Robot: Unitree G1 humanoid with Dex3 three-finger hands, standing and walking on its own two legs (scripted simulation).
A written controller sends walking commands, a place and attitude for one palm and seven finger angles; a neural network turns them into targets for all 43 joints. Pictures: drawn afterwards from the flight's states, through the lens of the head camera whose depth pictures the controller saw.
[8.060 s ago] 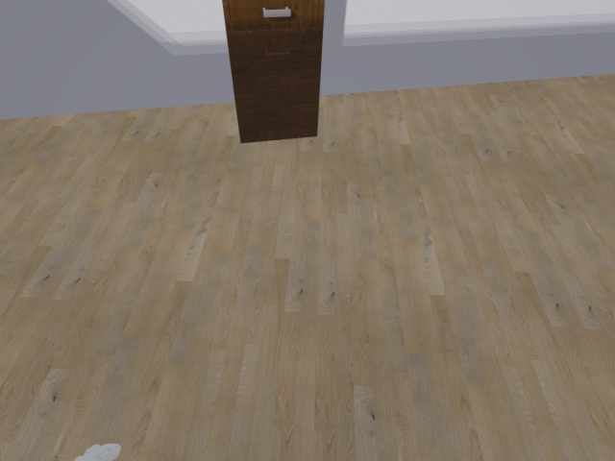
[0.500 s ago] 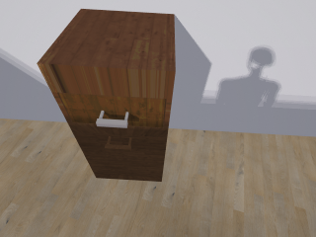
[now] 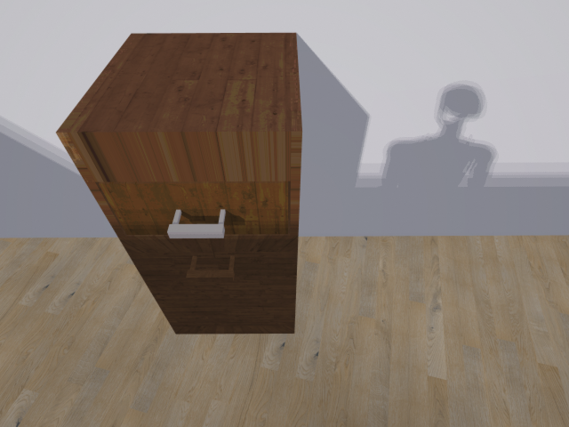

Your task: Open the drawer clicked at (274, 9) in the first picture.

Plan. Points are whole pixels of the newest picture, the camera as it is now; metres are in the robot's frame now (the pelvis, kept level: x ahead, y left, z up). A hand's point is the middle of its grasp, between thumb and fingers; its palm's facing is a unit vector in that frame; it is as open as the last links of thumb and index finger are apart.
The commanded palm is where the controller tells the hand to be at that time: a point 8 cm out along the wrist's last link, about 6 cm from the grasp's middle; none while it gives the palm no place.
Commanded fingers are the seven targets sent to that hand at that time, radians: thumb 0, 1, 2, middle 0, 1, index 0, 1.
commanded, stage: look again from close up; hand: left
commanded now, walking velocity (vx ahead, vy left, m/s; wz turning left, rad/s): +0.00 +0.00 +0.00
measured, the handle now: (198, 222) +0.53 +0.22 -0.09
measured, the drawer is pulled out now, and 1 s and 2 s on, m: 0.00 0.00 0.00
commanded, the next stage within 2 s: raise the hand with hooked fingers in 0.28 s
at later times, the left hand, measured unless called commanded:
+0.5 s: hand out of the picture +0.08 +0.19 -0.12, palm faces -0.08 -0.88 -0.47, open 7.3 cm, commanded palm +0.10 +0.21 -0.05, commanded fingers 0.00 0.74 0.83 -0.21 -0.41 -0.21 -0.41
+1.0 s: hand (139, 398) +0.17 +0.21 -0.04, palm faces +0.06 -0.05 -1.00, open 9.7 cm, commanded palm +0.16 +0.21 +0.02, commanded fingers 0.00 0.15 0.58 -0.25 -0.78 -0.25 -0.78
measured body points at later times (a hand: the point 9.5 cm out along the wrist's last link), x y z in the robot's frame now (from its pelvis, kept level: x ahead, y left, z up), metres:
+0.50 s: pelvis -0.01 -0.01 +0.00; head +0.01 -0.02 +0.45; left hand +0.08 +0.23 -0.08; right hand +0.03 -0.25 -0.15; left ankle -0.05 +0.10 -0.73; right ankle -0.02 -0.13 -0.73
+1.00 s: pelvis -0.05 -0.04 -0.04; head +0.00 -0.06 +0.40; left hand +0.16 +0.21 +0.01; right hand +0.22 -0.23 -0.12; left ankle -0.05 +0.10 -0.73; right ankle -0.02 -0.13 -0.73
